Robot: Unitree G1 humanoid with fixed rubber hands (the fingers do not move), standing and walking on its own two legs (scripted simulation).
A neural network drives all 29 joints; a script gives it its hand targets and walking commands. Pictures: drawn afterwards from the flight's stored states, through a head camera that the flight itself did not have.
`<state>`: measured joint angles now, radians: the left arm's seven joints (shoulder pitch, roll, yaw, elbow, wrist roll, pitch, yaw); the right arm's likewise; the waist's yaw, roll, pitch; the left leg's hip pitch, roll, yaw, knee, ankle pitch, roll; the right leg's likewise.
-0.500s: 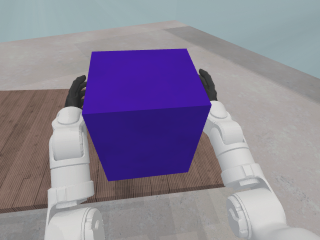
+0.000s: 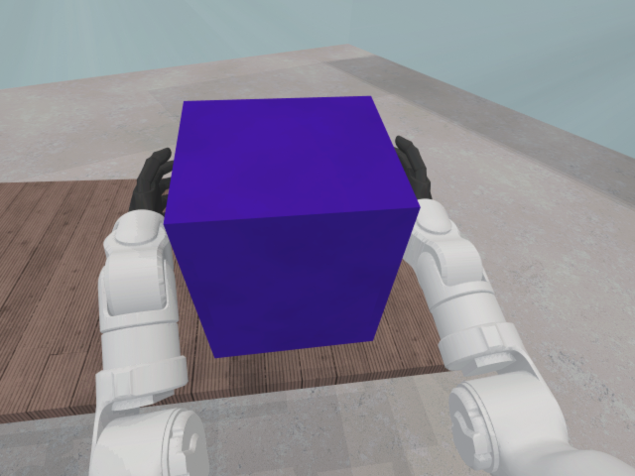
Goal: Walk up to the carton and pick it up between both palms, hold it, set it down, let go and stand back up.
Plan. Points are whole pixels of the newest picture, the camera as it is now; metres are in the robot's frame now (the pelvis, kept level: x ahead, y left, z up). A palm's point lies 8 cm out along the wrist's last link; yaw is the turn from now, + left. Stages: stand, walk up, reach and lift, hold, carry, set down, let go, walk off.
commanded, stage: hold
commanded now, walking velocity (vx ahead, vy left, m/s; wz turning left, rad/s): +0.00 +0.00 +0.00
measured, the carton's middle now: (288, 234) +0.36 +0.01 +0.16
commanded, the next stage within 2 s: none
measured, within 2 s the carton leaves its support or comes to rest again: neither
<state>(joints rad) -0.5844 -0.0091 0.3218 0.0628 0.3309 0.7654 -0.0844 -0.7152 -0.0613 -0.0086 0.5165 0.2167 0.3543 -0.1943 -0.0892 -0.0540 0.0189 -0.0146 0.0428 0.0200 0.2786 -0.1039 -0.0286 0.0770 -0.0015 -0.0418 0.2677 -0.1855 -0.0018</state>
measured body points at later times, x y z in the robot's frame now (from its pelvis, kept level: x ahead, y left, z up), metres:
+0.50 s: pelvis +0.00 +0.00 +0.00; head -0.05 +0.03 +0.45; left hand +0.37 +0.17 +0.20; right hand +0.38 -0.15 +0.21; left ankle +0.04 +0.14 -0.75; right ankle -0.01 -0.11 -0.75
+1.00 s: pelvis +0.00 +0.00 +0.00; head -0.06 +0.02 +0.45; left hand +0.37 +0.17 +0.21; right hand +0.38 -0.15 +0.22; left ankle +0.04 +0.14 -0.75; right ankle -0.01 -0.11 -0.75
